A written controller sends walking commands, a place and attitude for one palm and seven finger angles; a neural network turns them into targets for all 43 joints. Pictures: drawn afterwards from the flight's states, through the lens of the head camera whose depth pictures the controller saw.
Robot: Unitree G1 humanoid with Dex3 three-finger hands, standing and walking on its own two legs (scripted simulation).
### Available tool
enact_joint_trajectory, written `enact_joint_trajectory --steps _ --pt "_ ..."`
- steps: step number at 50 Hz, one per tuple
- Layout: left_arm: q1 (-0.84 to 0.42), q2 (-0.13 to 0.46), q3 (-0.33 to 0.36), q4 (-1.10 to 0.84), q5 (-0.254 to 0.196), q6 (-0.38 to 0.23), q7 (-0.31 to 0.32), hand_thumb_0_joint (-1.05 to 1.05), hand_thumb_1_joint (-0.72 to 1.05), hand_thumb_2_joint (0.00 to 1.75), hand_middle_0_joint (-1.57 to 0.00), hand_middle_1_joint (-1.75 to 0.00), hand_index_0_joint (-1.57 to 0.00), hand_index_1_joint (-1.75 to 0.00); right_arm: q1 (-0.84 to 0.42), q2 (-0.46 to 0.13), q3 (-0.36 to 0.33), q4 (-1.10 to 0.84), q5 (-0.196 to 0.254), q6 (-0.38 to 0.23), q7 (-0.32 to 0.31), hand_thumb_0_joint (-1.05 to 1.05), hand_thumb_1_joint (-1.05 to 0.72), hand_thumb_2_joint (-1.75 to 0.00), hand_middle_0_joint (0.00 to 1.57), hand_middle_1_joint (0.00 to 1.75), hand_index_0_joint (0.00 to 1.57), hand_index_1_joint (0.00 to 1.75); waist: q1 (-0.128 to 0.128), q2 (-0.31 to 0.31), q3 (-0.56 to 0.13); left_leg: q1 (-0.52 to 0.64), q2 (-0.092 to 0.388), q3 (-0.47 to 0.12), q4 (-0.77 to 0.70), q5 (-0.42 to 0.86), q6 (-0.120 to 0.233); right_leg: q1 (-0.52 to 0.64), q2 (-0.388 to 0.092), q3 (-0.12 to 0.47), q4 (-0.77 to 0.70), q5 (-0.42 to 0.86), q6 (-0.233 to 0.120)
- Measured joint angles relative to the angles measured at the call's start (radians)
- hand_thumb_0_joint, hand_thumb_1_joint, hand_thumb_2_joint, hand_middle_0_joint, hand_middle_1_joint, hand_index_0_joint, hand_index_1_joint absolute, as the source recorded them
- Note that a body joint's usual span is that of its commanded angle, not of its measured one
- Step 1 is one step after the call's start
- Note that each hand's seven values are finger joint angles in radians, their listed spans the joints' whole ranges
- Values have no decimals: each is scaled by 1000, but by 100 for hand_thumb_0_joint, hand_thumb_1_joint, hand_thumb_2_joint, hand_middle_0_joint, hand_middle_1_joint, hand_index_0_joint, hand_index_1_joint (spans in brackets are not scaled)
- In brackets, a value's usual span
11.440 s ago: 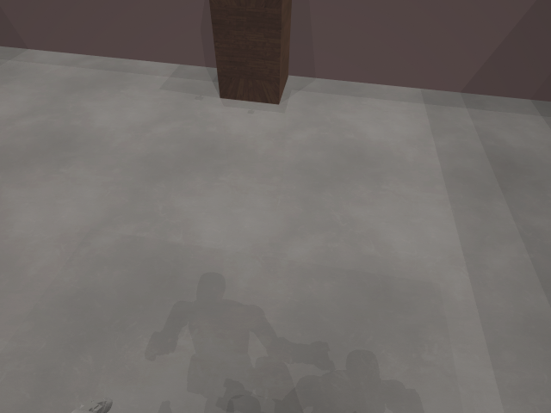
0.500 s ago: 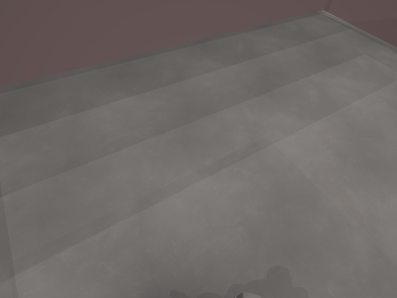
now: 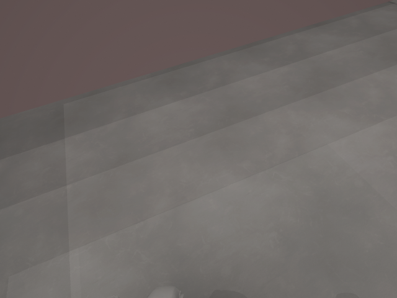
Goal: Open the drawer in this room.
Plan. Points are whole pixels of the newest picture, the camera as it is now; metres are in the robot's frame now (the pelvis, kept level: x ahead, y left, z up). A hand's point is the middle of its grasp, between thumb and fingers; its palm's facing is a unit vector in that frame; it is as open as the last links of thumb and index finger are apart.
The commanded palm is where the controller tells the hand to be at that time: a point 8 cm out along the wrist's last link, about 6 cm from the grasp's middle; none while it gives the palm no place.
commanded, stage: turn or walk to find it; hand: left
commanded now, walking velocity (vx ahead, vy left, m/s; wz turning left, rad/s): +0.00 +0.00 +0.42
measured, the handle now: out of the picture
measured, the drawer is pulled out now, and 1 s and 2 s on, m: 0.00 0.00 0.00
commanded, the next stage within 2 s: none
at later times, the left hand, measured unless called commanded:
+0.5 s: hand out of the picture -0.04 +0.27 -0.18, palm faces +0.27 -0.93 -0.24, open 7.4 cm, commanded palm none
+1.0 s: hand out of the picture -0.03 +0.20 -0.15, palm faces +0.39 -0.88 -0.28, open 7.4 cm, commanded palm none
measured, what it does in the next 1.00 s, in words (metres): steps on the spot, turning left: left foot, then right foot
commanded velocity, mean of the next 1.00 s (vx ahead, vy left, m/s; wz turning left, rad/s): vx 0.00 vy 0.00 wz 0.42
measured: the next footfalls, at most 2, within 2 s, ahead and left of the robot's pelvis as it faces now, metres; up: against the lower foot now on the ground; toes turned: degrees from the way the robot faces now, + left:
left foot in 0.32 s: +0.00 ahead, +0.15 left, +0.00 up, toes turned +13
right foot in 0.78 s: +0.04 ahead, -0.09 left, +0.00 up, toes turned +14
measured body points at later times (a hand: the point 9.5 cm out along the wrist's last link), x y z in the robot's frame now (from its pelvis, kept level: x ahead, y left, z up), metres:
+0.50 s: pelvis -0.02 +0.05 +0.00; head +0.00 +0.08 +0.44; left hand -0.06 +0.31 -0.16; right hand +0.16 -0.16 -0.13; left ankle -0.04 +0.14 -0.74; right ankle -0.02 -0.10 -0.67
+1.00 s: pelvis -0.03 -0.01 +0.00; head +0.00 -0.03 +0.44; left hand -0.05 +0.25 -0.13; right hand +0.09 -0.24 -0.17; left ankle -0.12 +0.13 -0.65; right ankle +0.00 -0.10 -0.74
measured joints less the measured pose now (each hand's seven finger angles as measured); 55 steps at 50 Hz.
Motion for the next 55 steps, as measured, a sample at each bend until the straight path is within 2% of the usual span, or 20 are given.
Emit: enact_joint_trajectory --steps 4,9,13,15,16,17,19,23,26,30,36,39,40,41,43,46,48,51,55 --pt "31 2 5 8 4 -7 2 0 91 90 -21 -30 -20 -30 -21 -2 5 9 0 7 -1 1 -91 -89 19 30 20 30 20 -14 7 31 31 5 -42 -17 -15 0 -16 -38 4 -5 -1" --pt "68 23 10 29 13 -6 -1 0 91 90 -21 -30 -20 -30 -80 2 17 4 6 6 -4 1 -91 -89 19 30 20 30 51 -37 25 102 41 48 -212 -86 -14 -13 -40 -78 25 -14 9" --pt "90 52 19 49 17 2 -3 0 91 90 -21 -30 -20 -30 -134 11 31 -19 14 -10 -4 1 -91 -89 19 30 20 30 77 -60 38 175 31 98 -399 -101 5 -33 -61 -110 66 -31 28" --pt "101 70 26 60 14 7 -3 0 91 90 -21 -30 -20 -30 -154 16 38 -35 15 -24 -3 1 -91 -89 19 30 20 30 84 -71 37 232 23 123 -540 -23 16 -47 -73 -127 107 -51 43" --pt "110 78 29 63 10 12 -4 0 91 90 -21 -30 -20 -30 -159 16 41 -45 14 -35 -1 1 -91 -89 19 30 20 30 85 -74 31 261 22 128 -611 37 43 -63 -80 -133 146 -69 53" --pt "108 93 33 70 5 20 -4 0 91 90 -21 -30 -20 -30 -170 26 42 -49 12 -45 -2 1 -91 -89 19 30 20 30 88 -96 35 257 7 132 -606 35 69 -90 -90 -105 212 -120 69" --pt "102 112 36 79 3 44 2 0 91 90 -20 -30 -20 -30 -180 41 52 -59 11 -54 -3 1 -91 -89 19 30 20 30 98 -118 38 259 -4 131 -588 10 91 -149 -72 -22 369 -231 87" --pt "77 112 37 83 2 58 -4 1 91 90 -20 -30 -19 -30 -174 53 64 -67 6 -57 -18 1 -90 -89 20 30 20 30 89 -98 25 291 -2 101 -647 38 97 -232 -39 58 561 -203 108" --pt "50 107 35 63 1 49 -10 1 91 90 -20 -30 -19 -30 -163 57 68 -65 7 -57 -19 1 -90 -89 20 30 21 30 83 -84 21 307 -7 81 -691 71 102 -262 -38 94 585 -150 118" --pt "9 100 34 34 1 46 -11 0 91 90 -20 -30 -19 -30 -135 66 67 -60 6 -54 -14 1 -90 -89 20 30 21 30 69 -75 16 306 -17 56 -718 97 99 -261 -37 119 528 -126 127" --pt "-43 80 28 -1 -3 39 -10 0 91 90 -20 -30 -19 -30 -86 64 53 -49 -1 -41 -9 1 -90 -89 20 30 21 30 31 -50 16 262 -26 15 -697 109 78 -185 -4 116 322 -136 120" --pt "-53 69 21 -18 -6 20 -10 0 91 90 -20 -30 -19 -30 -56 53 42 -42 2 -34 -9 1 -90 -89 20 30 21 30 19 -36 11 218 -39 -7 -649 98 57 -96 15 102 115 -25 111" --pt "-54 60 20 -20 -3 9 -9 0 91 90 -20 -30 -20 -30 -48 43 36 -38 6 -32 -8 1 -90 -89 20 30 21 30 19 -21 11 197 -36 -17 -615 85 50 -80 23 89 75 -18 79" --pt "-55 49 15 -20 1 2 -7 0 91 90 -20 -30 -20 -30 -45 33 29 -32 8 -26 -9 1 -90 -89 20 30 21 30 17 -2 17 171 -36 -26 -548 8 47 -82 28 76 85 -17 55" --pt "-44 32 5 -25 4 -4 -7 0 91 90 -20 -30 -20 -30 -34 20 17 -24 7 -12 -10 1 -90 -89 20 30 21 30 11 9 18 101 -52 -21 -347 -109 43 -79 14 53 95 -17 30" --pt "-19 17 2 -21 3 2 -2 0 91 90 -20 -30 -20 -30 -22 8 7 -10 3 1 -4 1 -90 -89 20 30 20 30 10 6 14 29 -42 9 -99 -96 30 -50 -7 27 60 1 25" --pt "-5 13 1 -14 3 4 -2 0 91 90 -20 -30 -20 -30 -16 3 4 -5 2 3 1 1 -90 -89 20 30 20 30 8 2 12 10 -20 17 -21 -53 18 -35 -16 8 38 11 26" --pt "13 11 0 -4 6 3 -1 0 91 90 -21 -30 -20 -30 -11 3 3 3 2 5 5 1 -91 -89 19 30 20 30 9 -9 10 16 12 22 -8 -22 2 -23 -28 -23 22 18 27" --pt "30 15 3 7 12 2 -2 0 91 90 -21 -30 -20 -30 -26 8 8 9 4 10 5 1 -91 -89 19 30 20 30 25 -32 17 68 41 43 -126 -61 -8 -26 -49 -57 25 18 33"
